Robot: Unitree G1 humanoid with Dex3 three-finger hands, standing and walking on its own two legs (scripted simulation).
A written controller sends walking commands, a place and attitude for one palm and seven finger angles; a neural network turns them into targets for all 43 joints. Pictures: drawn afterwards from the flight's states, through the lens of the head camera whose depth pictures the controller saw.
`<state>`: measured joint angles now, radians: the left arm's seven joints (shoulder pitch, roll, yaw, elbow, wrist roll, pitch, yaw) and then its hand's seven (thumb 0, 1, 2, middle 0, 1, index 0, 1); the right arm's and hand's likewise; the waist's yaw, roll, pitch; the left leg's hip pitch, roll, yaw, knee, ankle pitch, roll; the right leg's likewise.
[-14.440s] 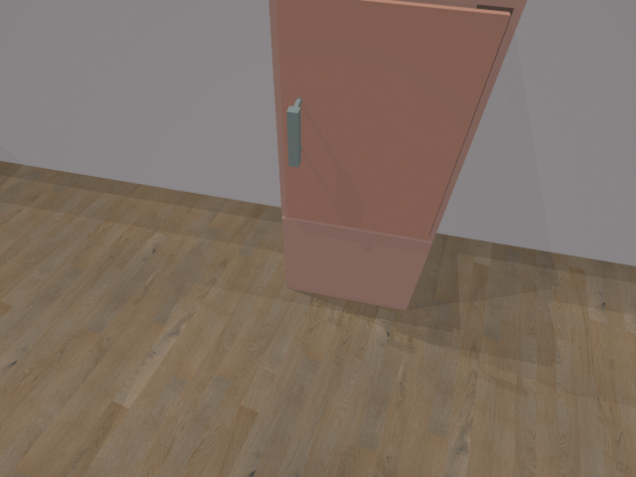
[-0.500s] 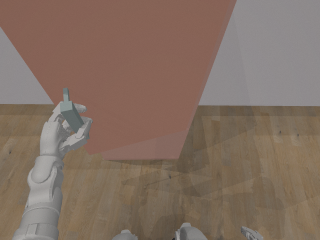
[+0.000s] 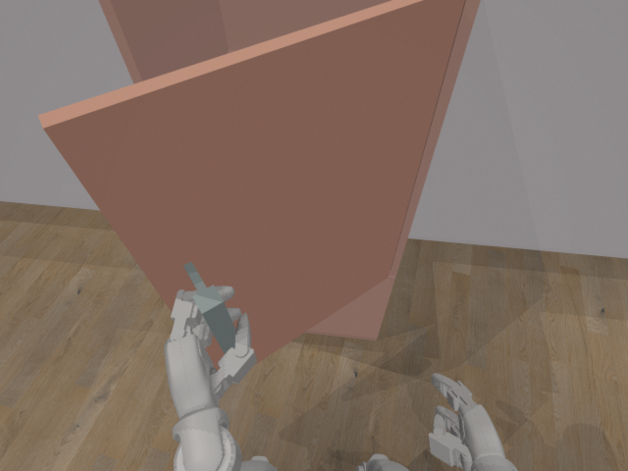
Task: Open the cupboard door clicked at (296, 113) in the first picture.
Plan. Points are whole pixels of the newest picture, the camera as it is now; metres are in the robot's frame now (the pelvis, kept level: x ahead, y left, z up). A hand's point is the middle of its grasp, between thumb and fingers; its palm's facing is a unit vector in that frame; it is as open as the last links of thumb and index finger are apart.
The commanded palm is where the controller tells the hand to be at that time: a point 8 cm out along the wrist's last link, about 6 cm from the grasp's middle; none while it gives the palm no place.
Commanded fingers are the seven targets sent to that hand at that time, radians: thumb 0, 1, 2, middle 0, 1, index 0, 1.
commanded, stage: open thumb and fingers to let go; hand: left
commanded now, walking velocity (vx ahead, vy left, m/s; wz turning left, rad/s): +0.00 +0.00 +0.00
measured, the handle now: (213, 312) +0.30 +0.14 +0.04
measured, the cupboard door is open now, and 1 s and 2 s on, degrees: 42 40 43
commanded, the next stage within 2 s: slide the hand sideways off the handle in 0.82 s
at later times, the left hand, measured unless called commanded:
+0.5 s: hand (230, 353) +0.25 +0.11 +0.04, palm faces +0.37 -0.93 -0.01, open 12.3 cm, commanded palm +0.21 +0.16 +0.04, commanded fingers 0.00 -0.50 0.30 -0.27 -1.00 -0.27 -1.00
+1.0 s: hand (231, 353) +0.25 +0.11 +0.04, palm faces +0.19 -0.98 -0.03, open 15.7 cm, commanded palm +0.21 +0.15 +0.04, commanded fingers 0.00 -0.50 0.30 -0.15 -0.30 -0.15 -0.30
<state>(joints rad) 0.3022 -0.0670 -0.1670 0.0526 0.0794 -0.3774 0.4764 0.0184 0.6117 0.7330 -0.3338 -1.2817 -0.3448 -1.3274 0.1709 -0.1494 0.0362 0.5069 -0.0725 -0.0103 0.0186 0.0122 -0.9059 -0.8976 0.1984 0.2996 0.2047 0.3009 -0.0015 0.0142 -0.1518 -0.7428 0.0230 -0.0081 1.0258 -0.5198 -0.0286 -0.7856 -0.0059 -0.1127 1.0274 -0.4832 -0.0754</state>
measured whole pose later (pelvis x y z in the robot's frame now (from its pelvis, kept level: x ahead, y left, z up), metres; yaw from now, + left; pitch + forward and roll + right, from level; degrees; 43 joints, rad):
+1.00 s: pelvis -0.02 +0.03 -0.01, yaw -1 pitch +14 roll -1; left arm 0.23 -0.02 -0.20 0.07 0.10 -0.37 0.35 -0.01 -0.50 0.30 -0.24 -0.48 -0.23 -0.47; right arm 0.22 -0.19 0.03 0.51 -0.07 -0.07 0.02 0.01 -0.91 -0.90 0.20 0.30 0.20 0.30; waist 0.01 0.02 -0.15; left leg -0.80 -0.01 0.00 1.09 -0.52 0.02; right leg -0.84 -0.03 -0.09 1.06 -0.46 -0.03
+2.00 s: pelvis -0.01 +0.03 -0.03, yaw -1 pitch +16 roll -2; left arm 0.61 0.21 0.07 -0.24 -0.21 -0.35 -0.20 -0.01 -0.50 0.30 -0.16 -0.30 -0.18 -0.31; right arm 0.25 -0.22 0.00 0.40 0.01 -0.08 -0.05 0.02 -0.91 -0.90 0.20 0.30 0.20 0.30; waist 0.01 0.03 -0.17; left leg -0.89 0.01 -0.02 1.22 -0.60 0.01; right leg -0.91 -0.01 -0.11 1.16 -0.52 -0.04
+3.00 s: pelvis +0.01 +0.06 +0.04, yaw -1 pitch +3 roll -2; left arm 0.66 0.32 0.16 -0.45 -0.04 0.00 0.12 -0.01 -0.13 0.46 -0.17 -0.30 -0.16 -0.30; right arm 0.28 -0.22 0.06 0.50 0.02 -0.13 -0.11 0.02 -0.90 -0.90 0.20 0.30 0.20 0.30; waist 0.05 0.06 -0.10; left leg -0.37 -0.01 0.01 0.76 -0.44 0.05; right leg -0.39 -0.01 -0.07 0.70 -0.36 0.00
